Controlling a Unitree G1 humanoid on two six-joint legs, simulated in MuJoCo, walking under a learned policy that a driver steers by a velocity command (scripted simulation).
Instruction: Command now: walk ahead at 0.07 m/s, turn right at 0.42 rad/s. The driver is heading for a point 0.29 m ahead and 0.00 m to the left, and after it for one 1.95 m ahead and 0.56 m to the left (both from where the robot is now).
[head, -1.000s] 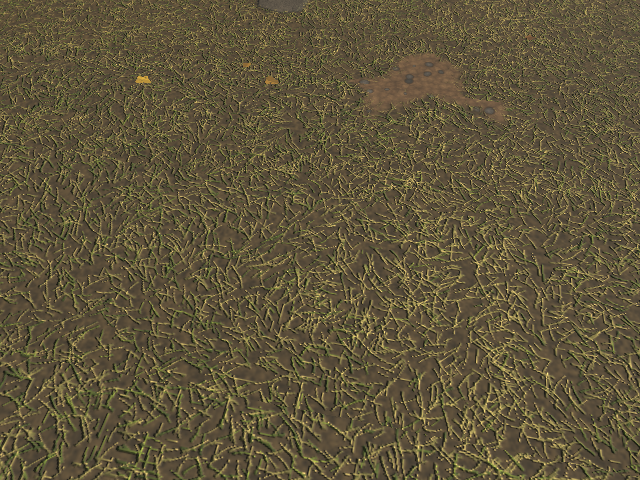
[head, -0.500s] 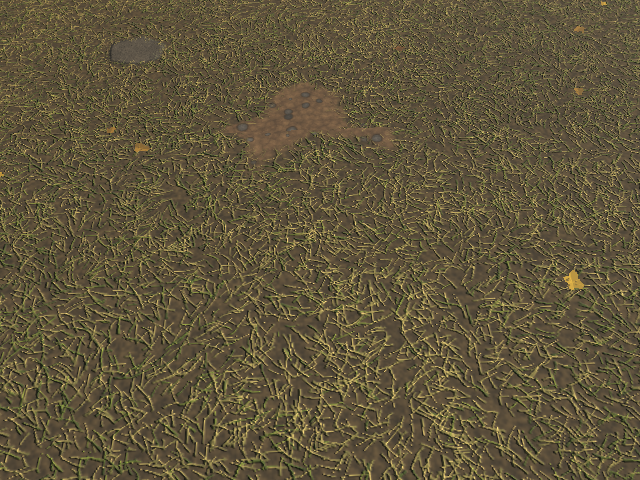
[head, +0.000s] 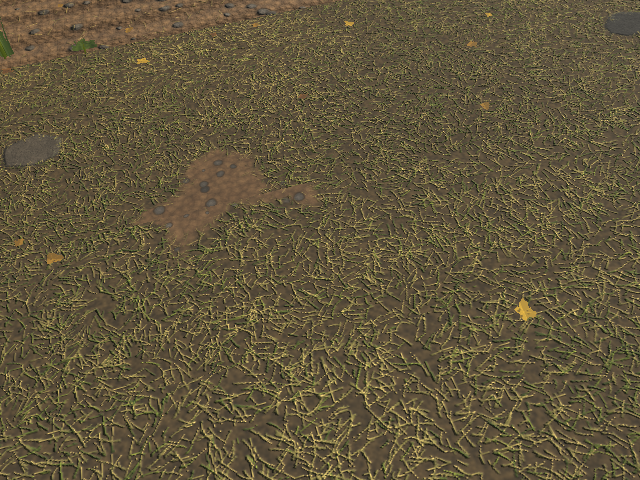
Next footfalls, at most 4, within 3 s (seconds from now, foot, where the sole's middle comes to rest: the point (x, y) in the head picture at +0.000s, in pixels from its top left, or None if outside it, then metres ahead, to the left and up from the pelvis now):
0.24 left None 0.03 0.14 -0.78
0.82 right None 0.40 -0.13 -0.92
1.30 left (312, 462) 0.59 0.14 -0.92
1.80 right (328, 378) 0.80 0.11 -0.92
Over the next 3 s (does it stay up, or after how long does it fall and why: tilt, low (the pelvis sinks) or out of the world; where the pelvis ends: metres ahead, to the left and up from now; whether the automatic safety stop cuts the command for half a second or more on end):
stays up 0.74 0.17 -0.15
